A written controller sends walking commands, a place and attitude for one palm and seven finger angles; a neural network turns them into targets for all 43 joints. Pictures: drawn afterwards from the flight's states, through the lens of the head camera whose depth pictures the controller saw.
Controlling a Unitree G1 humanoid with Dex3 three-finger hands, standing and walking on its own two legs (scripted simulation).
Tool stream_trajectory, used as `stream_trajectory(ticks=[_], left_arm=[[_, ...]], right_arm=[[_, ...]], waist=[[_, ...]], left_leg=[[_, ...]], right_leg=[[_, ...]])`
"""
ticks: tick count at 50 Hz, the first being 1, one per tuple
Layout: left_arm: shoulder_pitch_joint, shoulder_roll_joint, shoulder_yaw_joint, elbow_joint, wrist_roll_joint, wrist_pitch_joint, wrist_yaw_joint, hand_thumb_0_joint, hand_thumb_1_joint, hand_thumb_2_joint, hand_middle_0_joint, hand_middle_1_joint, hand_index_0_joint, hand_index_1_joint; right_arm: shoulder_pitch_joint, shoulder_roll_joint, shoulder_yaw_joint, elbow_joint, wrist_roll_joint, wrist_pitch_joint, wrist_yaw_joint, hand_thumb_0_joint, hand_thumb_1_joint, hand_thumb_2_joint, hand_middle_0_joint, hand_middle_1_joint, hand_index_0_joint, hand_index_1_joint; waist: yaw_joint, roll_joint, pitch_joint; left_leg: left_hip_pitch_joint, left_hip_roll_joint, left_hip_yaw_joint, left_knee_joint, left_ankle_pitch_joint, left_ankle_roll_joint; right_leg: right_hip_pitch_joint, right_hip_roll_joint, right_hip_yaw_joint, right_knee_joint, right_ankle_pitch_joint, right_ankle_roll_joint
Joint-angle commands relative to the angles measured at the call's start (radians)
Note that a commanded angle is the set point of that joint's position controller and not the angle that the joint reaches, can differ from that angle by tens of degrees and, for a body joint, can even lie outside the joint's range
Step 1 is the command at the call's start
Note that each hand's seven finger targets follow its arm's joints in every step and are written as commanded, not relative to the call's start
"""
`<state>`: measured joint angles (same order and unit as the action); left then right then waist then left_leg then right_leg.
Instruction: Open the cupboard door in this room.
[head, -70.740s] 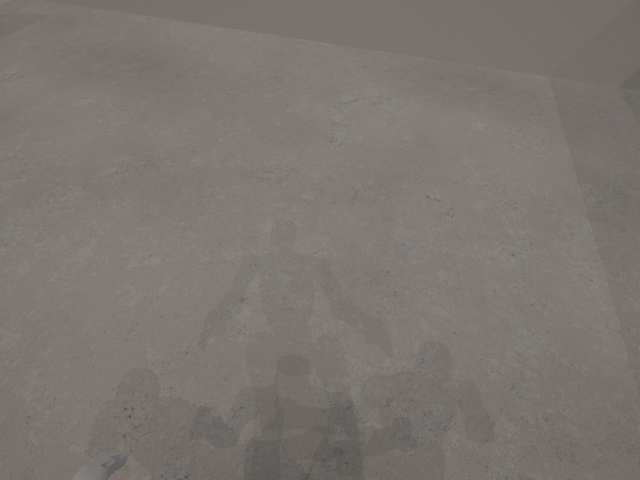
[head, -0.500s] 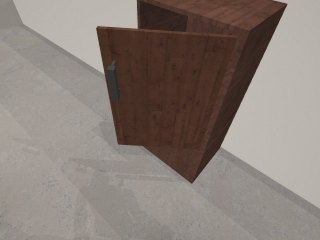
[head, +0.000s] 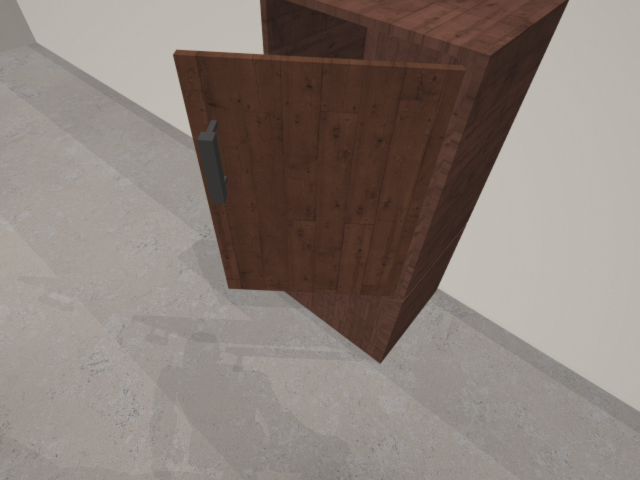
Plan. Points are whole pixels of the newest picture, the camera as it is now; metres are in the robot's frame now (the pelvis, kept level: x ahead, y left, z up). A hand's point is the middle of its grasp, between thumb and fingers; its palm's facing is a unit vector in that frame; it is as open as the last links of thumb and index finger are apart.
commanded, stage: look again from close up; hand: left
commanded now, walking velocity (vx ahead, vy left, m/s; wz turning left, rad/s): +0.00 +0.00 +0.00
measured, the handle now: (216, 162) +0.59 +0.22 +0.06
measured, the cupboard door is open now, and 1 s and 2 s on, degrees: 38 38 38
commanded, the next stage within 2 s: raise the hand with hooked fingers in 0.10 s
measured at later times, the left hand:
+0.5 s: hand (173, 401) +0.21 +0.19 -0.01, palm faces +0.13 -0.99 -0.07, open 8.0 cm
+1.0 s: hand (149, 381) +0.23 +0.23 +0.00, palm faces +0.05 -1.00 -0.05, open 10.9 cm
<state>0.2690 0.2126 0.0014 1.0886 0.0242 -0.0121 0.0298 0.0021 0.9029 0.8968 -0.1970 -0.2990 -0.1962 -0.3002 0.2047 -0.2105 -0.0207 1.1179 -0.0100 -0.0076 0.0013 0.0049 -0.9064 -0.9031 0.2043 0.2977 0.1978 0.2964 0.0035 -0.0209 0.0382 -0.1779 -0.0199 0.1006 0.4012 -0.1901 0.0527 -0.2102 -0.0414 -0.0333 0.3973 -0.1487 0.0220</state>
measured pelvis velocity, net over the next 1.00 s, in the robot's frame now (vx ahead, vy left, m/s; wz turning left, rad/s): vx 0.02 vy -0.04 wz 0.04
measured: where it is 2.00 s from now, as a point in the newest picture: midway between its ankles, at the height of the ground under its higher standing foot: outside the picture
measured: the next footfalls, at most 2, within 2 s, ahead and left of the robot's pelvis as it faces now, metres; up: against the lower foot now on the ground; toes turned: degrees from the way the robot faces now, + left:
none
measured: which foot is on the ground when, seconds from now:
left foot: down 0.00-1.00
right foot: down 0.00-1.00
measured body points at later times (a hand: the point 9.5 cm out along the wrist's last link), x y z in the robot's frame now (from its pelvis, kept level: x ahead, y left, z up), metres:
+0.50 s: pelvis +0.01 -0.03 -0.04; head +0.03 -0.02 +0.41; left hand +0.20 +0.25 +0.00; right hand +0.19 -0.27 -0.10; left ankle +0.02 +0.08 -0.74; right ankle +0.04 -0.13 -0.74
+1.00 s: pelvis +0.02 -0.04 -0.06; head +0.08 -0.04 +0.38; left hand +0.22 +0.28 +0.01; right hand +0.20 -0.26 -0.15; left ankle +0.02 +0.08 -0.74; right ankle +0.04 -0.13 -0.74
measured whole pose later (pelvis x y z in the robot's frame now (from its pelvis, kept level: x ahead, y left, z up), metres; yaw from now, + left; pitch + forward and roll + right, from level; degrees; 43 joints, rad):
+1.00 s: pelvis +0.02 -0.04 -0.06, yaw +2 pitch +12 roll -1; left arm 0.33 0.36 0.41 0.09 -0.43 -0.25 -0.49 0.01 0.16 0.58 -0.25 -0.77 -0.25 -0.77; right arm 0.25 -0.20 0.01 0.57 0.05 -0.25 -0.06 0.01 -0.90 -0.90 0.21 0.30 0.20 0.30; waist -0.01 0.03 -0.09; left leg -0.73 0.05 0.01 1.00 -0.48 -0.01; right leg -0.72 0.00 -0.11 0.95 -0.44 -0.04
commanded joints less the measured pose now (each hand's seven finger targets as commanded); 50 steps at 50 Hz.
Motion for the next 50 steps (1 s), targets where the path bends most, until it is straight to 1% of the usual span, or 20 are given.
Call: stream_trajectory(ticks=[1, 9, 10, 11, 12, 13, 14, 15, 16, 18, 20, 22, 24, 29, 32, 35, 37, 43, 48, 50], left_arm=[[0.020, 0.147, 0.024, -0.037, 0.000, -0.019, 0.003, 0.000, 0.900, 0.900, -0.200, -0.300, -0.200, -0.300], [-0.011, 0.164, 0.026, -0.042, -0.002, -0.018, 0.001, 0.000, 0.900, 0.900, -0.200, -0.300, -0.200, -0.300], [0.068, 0.096, 0.000, -0.013, -0.001, -0.017, 0.041, 0.000, 0.900, 0.900, -0.200, -0.300, -0.200, -0.300], [-0.701, 0.435, 0.308, -1.498, -0.186, -0.241, 0.036, 0.000, 0.877, 0.890, -0.202, -0.315, -0.202, -0.315], [-0.171, 0.330, 0.241, -1.230, -0.126, -0.201, 0.052, 0.000, 0.853, 0.880, -0.203, -0.330, -0.203, -0.330], [-0.126, 0.254, 0.208, -1.111, -0.159, -0.165, 0.091, 0.000, 0.830, 0.870, -0.205, -0.345, -0.205, -0.345], [0.143, -0.004, 0.080, -0.941, -0.187, -0.101, 0.073, 0.000, 0.807, 0.860, -0.207, -0.360, -0.207, -0.360], [-0.059, 0.061, 0.122, -1.123, -0.220, -0.151, 0.053, 0.000, 0.783, 0.850, -0.208, -0.375, -0.208, -0.375], [-0.022, 0.092, 0.170, -1.056, -0.215, -0.206, 0.029, 0.000, 0.760, 0.840, -0.210, -0.390, -0.210, -0.390], [0.241, 0.063, 0.232, -0.840, -0.231, -0.314, -0.050, 0.000, 0.713, 0.820, -0.213, -0.420, -0.213, -0.420], [0.378, 0.007, 0.230, -0.773, -0.275, -0.447, -0.175, 0.000, 0.667, 0.800, -0.217, -0.450, -0.217, -0.450], [0.380, 0.053, 0.268, -0.774, -0.306, -0.572, -0.310, 0.000, 0.620, 0.780, -0.220, -0.480, -0.220, -0.480], [0.344, 0.139, 0.334, -0.782, -0.329, -0.640, -0.444, 0.000, 0.573, 0.760, -0.223, -0.510, -0.223, -0.510], [0.100, 0.281, 0.473, -1.202, -0.438, -0.647, -0.505, 0.000, 0.457, 0.710, -0.232, -0.585, -0.232, -0.585], [0.026, 0.246, 0.432, -1.387, -0.447, -0.677, -0.467, 0.000, 0.387, 0.680, -0.237, -0.630, -0.237, -0.630], [-0.046, 0.219, 0.363, -1.331, -0.416, -0.643, -0.484, 0.000, 0.317, 0.650, -0.242, -0.675, -0.242, -0.675], [-0.053, 0.240, 0.347, -1.242, -0.402, -0.577, -0.520, 0.000, 0.270, 0.630, -0.245, -0.705, -0.245, -0.705], [0.100, 0.373, 0.535, -1.105, -0.460, -0.293, -0.587, 0.000, 0.130, 0.570, -0.255, -0.795, -0.255, -0.795], [0.118, 0.333, 0.594, -1.193, -0.506, -0.318, -0.483, 0.000, 0.013, 0.520, -0.263, -0.870, -0.263, -0.870], [0.124, 0.279, 0.541, -1.188, -0.490, -0.352, -0.464, 0.000, -0.033, 0.500, -0.267, -0.900, -0.267, -0.900]], right_arm=[[0.007, -0.159, -0.025, -0.038, -0.001, -0.020, -0.012, 0.000, -0.900, -0.900, 0.200, 0.300, 0.200, 0.300], [-0.005, -0.177, -0.021, -0.031, -0.002, -0.025, -0.012, 0.000, -0.900, -0.900, 0.200, 0.300, 0.200, 0.300], [-0.011, -0.121, -0.001, -0.095, 0.009, -0.034, -0.009, 0.000, -0.900, -0.900, 0.200, 0.300, 0.200, 0.300], [0.016, -0.232, -0.022, -0.453, 0.061, -0.162, -0.052, 0.000, -0.900, -0.900, 0.200, 0.300, 0.200, 0.300], [-0.068, -0.175, 0.005, -0.423, 0.059, -0.250, -0.085, 0.000, -0.900, -0.900, 0.200, 0.300, 0.200, 0.300], [-0.074, -0.186, 0.000, -0.358, 0.065, -0.274, -0.093, 0.000, -0.900, -0.900, 0.200, 0.300, 0.200, 0.300], [-0.035, -0.124, -0.006, -0.355, 0.073, -0.278, -0.080, 0.000, -0.900, -0.900, 0.200, 0.300, 0.200, 0.300], [-0.053, -0.174, -0.009, -0.448, 0.065, -0.294, -0.070, 0.000, -0.900, -0.900, 0.200, 0.300, 0.200, 0.300], [-0.058, -0.182, -0.031, -0.460, 0.053, -0.308, -0.070, 0.000, -0.900, -0.900, 0.200, 0.300, 0.200, 0.300], [-0.051, -0.174, -0.051, -0.497, 0.045, -0.312, -0.050, 0.000, -0.900, -0.900, 0.200, 0.300, 0.200, 0.300], [-0.062, -0.163, -0.065, -0.547, 0.037, -0.312, -0.023, 0.000, -0.900, -0.900, 0.200, 0.300, 0.200, 0.300], [-0.088, -0.172, -0.081, -0.602, 0.034, -0.322, -0.006, 0.000, -0.900, -0.900, 0.200, 0.300, 0.200, 0.300], [-0.092, -0.188, -0.083, -0.655, 0.044, -0.330, 0.011, 0.000, -0.900, -0.900, 0.200, 0.300, 0.200, 0.300], [-0.052, -0.169, -0.074, -0.731, 0.040, -0.343, -0.021, 0.000, -0.900, -0.900, 0.200, 0.300, 0.200, 0.300], [-0.029, -0.148, -0.063, -0.692, 0.034, -0.351, -0.043, 0.000, -0.900, -0.900, 0.200, 0.300, 0.200, 0.300], [-0.009, -0.166, -0.060, -0.635, 0.040, -0.354, -0.064, 0.000, -0.900, -0.900, 0.200, 0.300, 0.200, 0.300], [-0.008, -0.182, -0.054, -0.625, 0.051, -0.352, -0.073, 0.000, -0.900, -0.900, 0.200, 0.300, 0.200, 0.300], [-0.044, -0.176, -0.044, -0.696, 0.070, -0.308, -0.087, 0.000, -0.900, -0.900, 0.200, 0.300, 0.200, 0.300], [-0.050, -0.138, -0.034, -0.719, 0.056, -0.305, -0.073, 0.000, -0.900, -0.900, 0.200, 0.300, 0.200, 0.300], [-0.026, -0.141, -0.040, -0.710, 0.056, -0.310, -0.066, 0.000, -0.900, -0.900, 0.200, 0.300, 0.200, 0.300]], waist=[[-0.003, 0.015, 0.012], [-0.001, 0.032, -0.011], [0.010, 0.053, -0.028], [-0.090, 0.177, -0.459], [0.029, 0.272, -0.344], [-0.001, 0.257, -0.243], [-0.023, 0.148, -0.104], [-0.043, 0.128, 0.016], [-0.045, 0.067, 0.031], [0.014, -0.065, 0.088], [0.048, -0.225, 0.019], [0.053, -0.226, -0.061], [0.054, -0.075, -0.133], [0.053, 0.143, -0.438], [0.001, 0.188, -0.449], [-0.064, 0.134, -0.343], [-0.072, 0.130, -0.286], [0.040, 0.034, -0.424], [0.073, 0.010, -0.402], [0.048, 0.014, -0.381]], left_leg=[[-0.041, 0.136, -0.153, -0.132, -0.081, -0.022], [-0.022, 0.145, -0.154, -0.140, -0.025, -0.024], [-0.029, 0.168, -0.084, 0.029, 0.063, -0.047], [0.178, 0.026, -0.147, -0.059, 0.083, -0.079], [0.178, 0.062, -0.136, -0.086, 0.073, -0.068], [0.045, 0.061, -0.133, -0.098, -0.090, -0.094], [-0.014, 0.062, -0.139, -0.110, -0.184, -0.075], [-0.112, 0.048, -0.167, -0.080, -0.247, -0.067], [-0.151, 0.043, -0.162, -0.028, -0.268, -0.061], [-0.289, 0.017, -0.140, 0.075, -0.245, -0.073], [-0.403, 0.003, -0.104, 0.214, -0.192, -0.074], [-0.484, -0.009, -0.079, 0.337, -0.160, -0.073], [-0.514, -0.020, -0.073, 0.409, -0.131, -0.076], [-0.490, -0.005, -0.083, 0.545, -0.060, -0.042], [-0.461, 0.011, -0.104, 0.597, -0.003, -0.029], [-0.517, 0.029, -0.123, 0.634, -0.042, -0.020], [-0.550, 0.031, -0.129, 0.619, -0.095, -0.018], [-0.525, 0.017, -0.125, 0.547, 0.035, -0.022], [-0.499, 0.016, -0.132, 0.483, 0.073, -0.040], [-0.475, 0.013, -0.120, 0.466, 0.059, -0.040]], right_leg=[[0.007, -0.090, 0.105, -0.088, -0.053, -0.040], [0.039, -0.090, 0.096, -0.083, 0.001, -0.041], [0.016, -0.107, 0.079, -0.013, 0.083, -0.036], [0.119, 0.021, -0.023, 0.063, 0.091, -0.048], [0.030, 0.031, -0.032, 0.108, -0.068, -0.071], [-0.012, 0.031, -0.061, 0.114, -0.138, -0.063], [-0.087, 0.039, -0.074, 0.090, -0.139, -0.051], [-0.119, 0.028, -0.070, 0.080, -0.156, -0.045], [-0.170, 0.026, -0.065, 0.075, -0.213, -0.042], [-0.249, 0.038, -0.088, 0.130, -0.281, -0.049], [-0.338, 0.049, -0.086, 0.240, -0.310, -0.049], [-0.371, 0.039, -0.051, 0.324, -0.287, -0.052], [-0.369, 0.024, -0.014, 0.391, -0.222, -0.065], [-0.358, 0.023, 0.077, 0.475, -0.179, -0.042], [-0.383, 0.033, 0.080, 0.492, -0.081, -0.041], [-0.464, 0.045, 0.075, 0.489, -0.106, -0.041], [-0.481, 0.046, 0.074, 0.457, -0.180, -0.039], [-0.212, 0.013, 0.099, 0.400, 0.011, -0.010], [-0.182, 0.022, 0.045, 0.409, 0.107, -0.011], [-0.234, 0.027, 0.028, 0.405, 0.075, -0.008]])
